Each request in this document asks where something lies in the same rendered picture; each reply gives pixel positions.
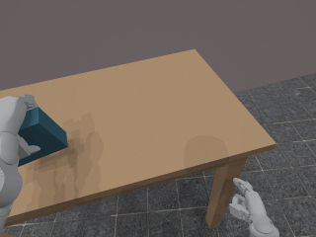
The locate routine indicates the robot right hand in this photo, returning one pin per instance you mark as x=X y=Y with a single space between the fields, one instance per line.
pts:
x=244 y=207

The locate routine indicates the robot left hand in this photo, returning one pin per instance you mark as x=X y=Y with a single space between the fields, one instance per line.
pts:
x=12 y=114

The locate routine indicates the left robot forearm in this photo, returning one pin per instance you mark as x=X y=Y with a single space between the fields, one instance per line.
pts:
x=11 y=182

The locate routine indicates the table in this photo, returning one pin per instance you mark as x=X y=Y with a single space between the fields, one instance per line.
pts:
x=134 y=126

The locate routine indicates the sponge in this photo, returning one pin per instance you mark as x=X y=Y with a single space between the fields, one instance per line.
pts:
x=38 y=129

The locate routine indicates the right robot forearm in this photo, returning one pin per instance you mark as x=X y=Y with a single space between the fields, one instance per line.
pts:
x=261 y=226

